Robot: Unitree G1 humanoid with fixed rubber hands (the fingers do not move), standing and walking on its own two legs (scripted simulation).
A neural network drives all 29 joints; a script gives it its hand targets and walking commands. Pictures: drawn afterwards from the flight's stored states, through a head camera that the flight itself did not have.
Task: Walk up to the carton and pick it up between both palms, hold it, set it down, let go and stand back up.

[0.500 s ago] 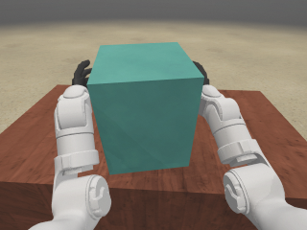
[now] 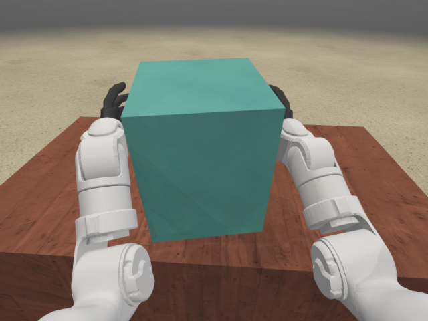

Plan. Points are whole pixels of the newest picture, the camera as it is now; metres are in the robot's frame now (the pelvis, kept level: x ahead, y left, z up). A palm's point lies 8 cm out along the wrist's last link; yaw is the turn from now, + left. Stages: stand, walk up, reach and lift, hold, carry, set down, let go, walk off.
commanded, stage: hold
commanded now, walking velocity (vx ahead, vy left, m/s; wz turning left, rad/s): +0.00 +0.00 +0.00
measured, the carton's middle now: (201, 147) +0.36 +0.00 +0.23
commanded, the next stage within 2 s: none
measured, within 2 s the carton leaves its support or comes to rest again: neither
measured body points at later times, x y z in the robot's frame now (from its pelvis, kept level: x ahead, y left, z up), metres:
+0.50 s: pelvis +0.00 +0.00 +0.00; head -0.08 +0.02 +0.44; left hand +0.38 +0.15 +0.28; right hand +0.37 -0.15 +0.26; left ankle +0.00 +0.13 -0.75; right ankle +0.03 -0.10 -0.75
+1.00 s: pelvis +0.00 +0.00 +0.00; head -0.08 +0.02 +0.44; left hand +0.38 +0.16 +0.28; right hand +0.38 -0.14 +0.27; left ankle +0.00 +0.13 -0.75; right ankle +0.03 -0.10 -0.75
